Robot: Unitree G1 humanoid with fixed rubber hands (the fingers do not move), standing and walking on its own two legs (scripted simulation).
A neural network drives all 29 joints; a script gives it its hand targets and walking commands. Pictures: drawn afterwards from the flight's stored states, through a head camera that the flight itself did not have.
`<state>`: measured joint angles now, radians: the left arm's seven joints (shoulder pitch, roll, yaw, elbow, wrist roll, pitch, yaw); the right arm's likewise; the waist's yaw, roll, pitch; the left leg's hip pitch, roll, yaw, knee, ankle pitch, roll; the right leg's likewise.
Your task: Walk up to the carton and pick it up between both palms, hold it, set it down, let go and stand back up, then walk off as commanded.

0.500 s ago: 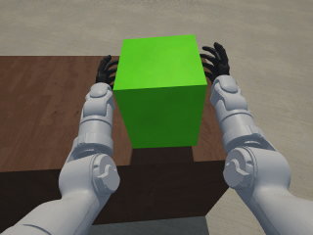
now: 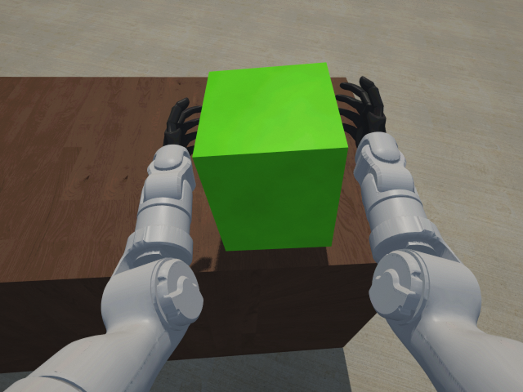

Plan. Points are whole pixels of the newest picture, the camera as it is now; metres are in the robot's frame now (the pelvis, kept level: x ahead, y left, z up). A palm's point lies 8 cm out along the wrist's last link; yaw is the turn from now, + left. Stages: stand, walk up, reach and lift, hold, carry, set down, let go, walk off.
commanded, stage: set down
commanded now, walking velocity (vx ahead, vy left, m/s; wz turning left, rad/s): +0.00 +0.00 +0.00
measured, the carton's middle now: (272, 162) +0.47 -0.01 +0.07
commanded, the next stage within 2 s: none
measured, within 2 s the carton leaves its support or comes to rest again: neither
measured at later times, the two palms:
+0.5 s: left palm (183, 155) +0.44 +0.14 +0.11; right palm (366, 140) +0.44 -0.15 +0.15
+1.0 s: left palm (182, 158) +0.43 +0.14 +0.11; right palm (366, 144) +0.43 -0.15 +0.15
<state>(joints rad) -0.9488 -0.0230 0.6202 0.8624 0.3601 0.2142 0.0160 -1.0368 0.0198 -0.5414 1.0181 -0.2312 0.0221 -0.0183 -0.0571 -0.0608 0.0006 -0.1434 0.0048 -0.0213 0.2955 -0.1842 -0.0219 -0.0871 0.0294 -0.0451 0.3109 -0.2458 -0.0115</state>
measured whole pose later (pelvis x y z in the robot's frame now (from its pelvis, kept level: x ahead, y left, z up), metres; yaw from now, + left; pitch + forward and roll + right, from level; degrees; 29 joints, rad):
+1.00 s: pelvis +0.00 +0.00 +0.00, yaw +0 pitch +7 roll +1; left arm -0.94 -0.06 0.69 0.90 0.40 0.12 0.02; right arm -0.99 0.09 -0.67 0.93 -0.37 -0.01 0.01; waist -0.04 -0.06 -0.06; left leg -0.24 0.01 -0.02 0.30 -0.17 -0.02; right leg -0.20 0.03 -0.05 0.33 -0.24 -0.01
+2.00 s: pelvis +0.00 +0.00 +0.00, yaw -1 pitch +7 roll +1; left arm -0.95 -0.14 0.78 0.80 0.50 0.10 -0.02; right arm -0.93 0.13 -0.69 0.77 -0.42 0.03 0.06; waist -0.04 -0.06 -0.02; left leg -0.24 0.01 -0.01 0.29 -0.17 -0.02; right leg -0.20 0.03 -0.05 0.33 -0.24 -0.01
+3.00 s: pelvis -0.03 +0.01 +0.00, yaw -1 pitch +11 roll +0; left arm -0.95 0.15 0.22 1.21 0.07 -0.05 0.16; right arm -1.04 -0.21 -0.07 1.30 0.13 -0.07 -0.04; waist 0.02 -0.06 -0.15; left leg -0.41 0.02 -0.01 0.36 -0.15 -0.02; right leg -0.33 0.04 -0.05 0.33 -0.19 -0.02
